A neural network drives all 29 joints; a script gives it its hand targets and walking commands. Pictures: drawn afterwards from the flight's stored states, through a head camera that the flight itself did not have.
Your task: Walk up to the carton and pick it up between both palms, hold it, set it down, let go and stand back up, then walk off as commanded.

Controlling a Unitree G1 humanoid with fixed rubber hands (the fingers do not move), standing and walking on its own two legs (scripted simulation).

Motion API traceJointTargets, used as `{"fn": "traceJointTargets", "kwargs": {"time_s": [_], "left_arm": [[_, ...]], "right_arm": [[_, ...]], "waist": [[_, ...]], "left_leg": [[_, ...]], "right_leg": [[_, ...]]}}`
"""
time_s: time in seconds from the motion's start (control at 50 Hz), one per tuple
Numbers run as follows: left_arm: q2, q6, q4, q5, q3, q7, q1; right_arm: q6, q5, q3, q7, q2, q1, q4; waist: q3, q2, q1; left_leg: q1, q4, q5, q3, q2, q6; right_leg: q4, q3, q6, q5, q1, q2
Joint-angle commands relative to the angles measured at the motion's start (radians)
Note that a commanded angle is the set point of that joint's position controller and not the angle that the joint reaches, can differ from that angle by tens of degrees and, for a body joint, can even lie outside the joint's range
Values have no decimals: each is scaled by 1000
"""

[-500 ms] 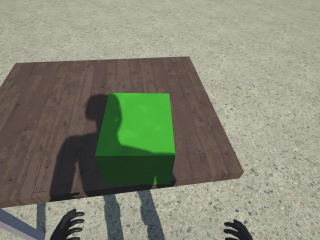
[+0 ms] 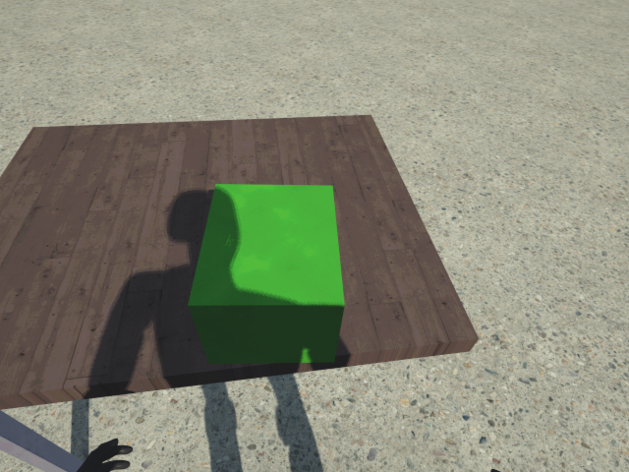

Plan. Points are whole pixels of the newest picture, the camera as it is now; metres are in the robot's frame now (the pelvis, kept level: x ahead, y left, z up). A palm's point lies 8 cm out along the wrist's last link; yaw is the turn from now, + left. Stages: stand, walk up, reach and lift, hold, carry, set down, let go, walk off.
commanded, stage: stand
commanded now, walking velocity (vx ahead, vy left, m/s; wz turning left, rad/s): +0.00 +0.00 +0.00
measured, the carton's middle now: (273, 270) +0.46 +0.06 -0.04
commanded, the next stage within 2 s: walk off in 0.22 s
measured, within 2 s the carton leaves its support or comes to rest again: neither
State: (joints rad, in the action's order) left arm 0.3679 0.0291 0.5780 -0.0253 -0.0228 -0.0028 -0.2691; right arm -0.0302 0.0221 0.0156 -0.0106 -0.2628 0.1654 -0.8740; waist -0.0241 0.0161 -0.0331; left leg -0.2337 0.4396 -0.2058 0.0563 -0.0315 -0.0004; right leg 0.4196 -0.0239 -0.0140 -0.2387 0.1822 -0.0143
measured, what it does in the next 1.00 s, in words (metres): walks backwards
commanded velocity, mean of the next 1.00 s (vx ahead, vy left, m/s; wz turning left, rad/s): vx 0.00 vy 0.00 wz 0.00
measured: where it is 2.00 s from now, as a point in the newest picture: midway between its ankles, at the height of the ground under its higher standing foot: outside the picture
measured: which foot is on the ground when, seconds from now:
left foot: down 0.00-0.72, up 0.74-1.00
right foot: down 0.00-1.00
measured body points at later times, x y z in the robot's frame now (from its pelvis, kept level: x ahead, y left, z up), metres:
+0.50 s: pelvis +0.00 +0.00 +0.00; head +0.01 +0.01 +0.45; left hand +0.14 +0.29 -0.09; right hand +0.10 -0.27 -0.12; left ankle +0.02 +0.12 -0.74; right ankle -0.01 -0.11 -0.74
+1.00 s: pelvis -0.10 -0.03 -0.02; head -0.04 -0.06 +0.43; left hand +0.03 +0.29 -0.09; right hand +0.01 -0.32 -0.15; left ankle -0.15 +0.07 -0.66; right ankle -0.06 -0.11 -0.74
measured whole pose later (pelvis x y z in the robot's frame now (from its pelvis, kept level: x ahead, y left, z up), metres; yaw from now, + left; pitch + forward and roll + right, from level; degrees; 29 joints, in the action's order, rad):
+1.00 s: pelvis -0.10 -0.03 -0.02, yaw +1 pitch -3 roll +2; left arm 0.40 -0.02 0.65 -0.03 -0.04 0.02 -0.21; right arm 0.07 0.02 0.05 -0.01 -0.37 0.18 -0.72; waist -0.19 -0.03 -0.03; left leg -0.41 1.15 -0.44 -0.03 0.14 -0.01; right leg 0.66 -0.03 -0.06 -0.28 0.33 0.00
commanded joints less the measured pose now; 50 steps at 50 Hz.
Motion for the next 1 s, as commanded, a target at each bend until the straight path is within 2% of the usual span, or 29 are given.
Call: {"fn": "traceJointTargets", "kwargs": {"time_s": [0.0,0.12,0.14,0.2,0.22,0.24,0.32,0.34,0.36,0.38,0.4,0.42,0.46,0.5,0.56,0.6,0.62,0.64,0.66,0.68,0.72,0.74,0.78,0.84,0.86,0.88,0.9,0.92,0.98], "left_arm": [[170,33,10,76,-46,8,55],[176,36,21,65,-55,2,32],[165,36,24,60,-44,8,18],[185,32,57,66,-50,14,24],[164,33,33,64,-48,12,47],[177,32,52,60,-46,10,8],[176,36,64,69,-43,7,7],[163,36,67,62,-36,9,6],[186,37,69,72,-47,16,47],[168,32,62,63,-43,14,35],[224,1,118,35,-74,12,48],[209,-10,83,34,-82,13,32],[208,-20,75,39,-84,14,17],[189,-36,89,34,-80,11,5],[184,-51,69,49,-98,3,-56],[203,-47,85,58,-96,-3,-136],[225,-43,75,62,-113,3,-120],[238,-42,65,53,-121,6,-119],[302,-34,66,66,-119,5,-96],[330,-27,22,67,-121,8,-24],[311,-28,14,66,-109,14,32],[304,-29,-1,70,-103,23,51],[280,-28,11,67,-94,27,91],[240,-33,1,69,-109,36,34],[236,-31,4,62,-113,39,66],[219,-30,6,65,-115,39,18],[217,-32,-1,66,-115,43,-3],[231,-35,17,61,-108,47,4],[228,-37,-2,58,-107,48,9]], "right_arm": [[-13,-57,61,-12,-255,-28,58],[-13,-56,66,-5,-274,-31,43],[-9,-55,66,-9,-284,-39,41],[-6,-63,55,-8,-274,-39,25],[-11,-57,70,8,-287,-26,32],[-16,-74,60,-5,-269,-66,27],[-13,-60,69,-1,-265,-28,17],[-8,-57,77,0,-280,-46,15],[-12,-58,70,1,-260,-49,15],[-17,-58,74,-1,-295,-79,19],[13,-52,87,4,-363,-6,85],[19,-47,87,5,-345,10,97],[25,-49,89,5,-358,29,118],[31,-47,99,3,-403,-16,155],[43,-65,104,3,-413,-52,219],[50,-65,95,7,-396,-141,255],[53,-59,91,5,-358,-120,258],[65,-50,90,9,-356,-79,258],[66,-45,90,12,-321,-14,255],[68,-44,93,15,-305,5,246],[79,-47,104,21,-330,41,245],[90,-43,110,27,-346,17,239],[86,-47,113,32,-360,47,219],[87,-51,105,30,-335,57,241],[83,-46,107,29,-344,78,223],[79,-55,96,30,-316,23,249],[80,-52,92,29,-324,53,248],[81,-46,98,33,-336,42,237],[74,-43,104,27,-324,21,251]], "waist": [[114,-59,7],[113,-11,28],[104,-66,25],[141,-9,25],[80,-51,6],[143,-91,40],[101,-19,11],[112,-95,24],[87,1,12],[98,-26,33],[26,-61,38],[61,-77,40],[62,-110,33],[44,-195,46],[-11,-251,70],[-88,-265,116],[-72,-111,115],[-80,-96,117],[-45,123,99],[-9,146,70],[2,80,39],[-61,59,39],[-105,67,21],[-12,56,44],[14,68,32],[-2,122,71],[41,87,77],[33,78,71],[18,101,91]], "left_leg": [[66,-37,122,-94,-80,-43],[55,-40,140,-101,-90,-49],[68,-38,143,-108,-84,-45],[82,-32,139,-99,-89,-46],[64,-35,122,-93,-78,-39],[102,-26,126,-97,-83,-48],[73,-44,131,-111,-83,-48],[83,-50,127,-115,-89,-52],[61,-64,113,-122,-88,-53],[79,-54,137,-124,-87,-46],[32,75,453,-137,-91,-80],[10,89,417,-112,-94,-99],[-23,50,394,-162,-126,-144],[-72,-36,341,-252,-224,-233],[-229,-68,291,-280,-294,-299],[-317,37,218,-189,-196,-223],[-275,148,65,-157,-110,-163],[-264,236,3,-107,-60,-128],[-233,439,-195,-56,97,-81],[-217,628,-417,-117,158,-62],[-207,761,-392,-222,167,-55],[-255,775,-354,-247,161,-50],[-240,794,-312,-245,170,-40],[-328,771,-318,-228,162,-7],[-322,793,-313,-212,156,-8],[-350,713,-310,-189,141,-5],[-354,686,-322,-175,149,-5],[-370,679,-337,-183,125,1],[-313,662,-355,-158,106,4]], "right_leg": [[-60,110,-43,167,-40,140],[-59,126,-34,181,-46,139],[-66,116,-31,185,-46,136],[-72,122,-30,178,-64,129],[-71,112,-28,139,-22,131],[-49,125,-42,143,-49,140],[-61,109,-37,132,-40,136],[-68,116,-40,148,-39,146],[-59,108,-32,124,-35,139],[-65,104,-27,130,-34,133],[47,90,-58,460,36,126],[95,93,-68,452,25,125],[194,69,-66,338,36,90],[348,7,-36,5,59,1],[474,4,-39,-280,37,-17],[314,26,-51,-139,29,16],[186,68,-71,25,31,50],[99,135,-61,93,35,79],[-38,326,-142,241,90,237],[-86,484,-189,310,134,340],[-52,427,-223,367,173,355],[-67,418,-156,398,183,347],[-38,345,-118,372,191,277],[46,339,-181,486,-78,308],[68,298,-187,526,-90,295],[68,292,-181,553,-144,285],[81,281,-171,576,-214,277],[92,313,-204,575,-204,323],[84,282,-232,555,-134,305]]}}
